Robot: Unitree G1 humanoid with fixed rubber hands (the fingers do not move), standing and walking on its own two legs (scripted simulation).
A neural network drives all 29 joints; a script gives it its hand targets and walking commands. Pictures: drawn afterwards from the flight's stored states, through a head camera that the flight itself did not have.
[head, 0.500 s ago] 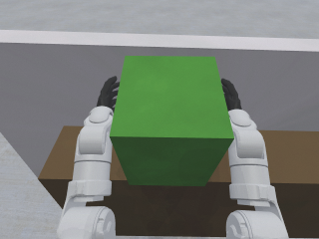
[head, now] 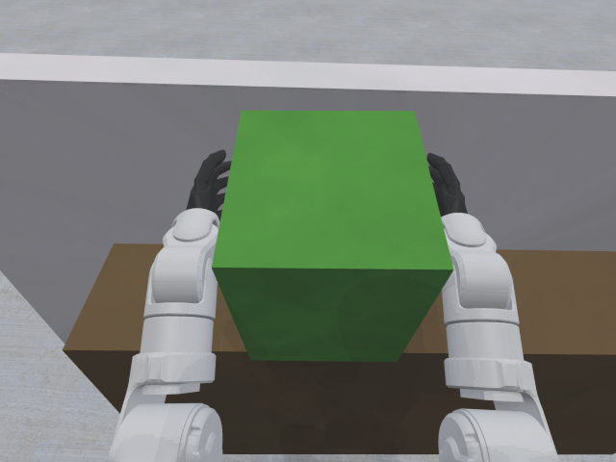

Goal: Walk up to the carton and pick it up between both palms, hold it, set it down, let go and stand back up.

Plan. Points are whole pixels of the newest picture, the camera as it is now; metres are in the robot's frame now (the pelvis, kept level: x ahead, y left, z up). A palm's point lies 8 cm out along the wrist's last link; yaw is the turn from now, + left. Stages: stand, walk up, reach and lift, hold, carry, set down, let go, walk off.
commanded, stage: hold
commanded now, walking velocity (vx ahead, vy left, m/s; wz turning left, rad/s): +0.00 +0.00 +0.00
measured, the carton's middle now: (325, 246) +0.36 +0.00 +0.13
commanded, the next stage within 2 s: none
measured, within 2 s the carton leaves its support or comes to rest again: neither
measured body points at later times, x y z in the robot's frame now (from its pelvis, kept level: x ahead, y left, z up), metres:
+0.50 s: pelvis -0.01 +0.00 +0.00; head -0.02 +0.01 +0.45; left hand +0.37 +0.15 +0.16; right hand +0.37 -0.15 +0.17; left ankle +0.03 +0.12 -0.76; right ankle +0.02 -0.13 -0.76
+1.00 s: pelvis +0.00 +0.00 +0.00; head -0.01 +0.01 +0.45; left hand +0.38 +0.15 +0.18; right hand +0.38 -0.14 +0.19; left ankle +0.03 +0.12 -0.76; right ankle +0.02 -0.13 -0.76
